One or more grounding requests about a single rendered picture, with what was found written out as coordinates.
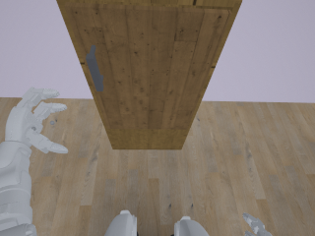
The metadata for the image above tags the robot left forearm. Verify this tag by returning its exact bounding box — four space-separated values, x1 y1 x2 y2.
0 141 32 231

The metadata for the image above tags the left robot thigh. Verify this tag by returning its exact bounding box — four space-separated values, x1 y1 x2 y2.
104 213 137 236

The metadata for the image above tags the left robot shin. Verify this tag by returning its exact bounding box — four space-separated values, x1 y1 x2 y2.
120 209 131 214

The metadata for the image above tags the handle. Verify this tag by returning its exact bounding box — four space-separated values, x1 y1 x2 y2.
86 45 104 91

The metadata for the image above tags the cupboard door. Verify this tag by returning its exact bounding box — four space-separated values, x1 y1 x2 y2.
64 2 232 130

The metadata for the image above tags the right robot hand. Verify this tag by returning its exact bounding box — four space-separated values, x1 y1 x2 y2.
242 212 273 236

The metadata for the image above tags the left robot upper arm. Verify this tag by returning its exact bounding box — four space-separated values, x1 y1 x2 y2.
0 223 37 236

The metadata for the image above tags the left robot hand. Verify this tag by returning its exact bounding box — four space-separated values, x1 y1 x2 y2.
5 87 68 153

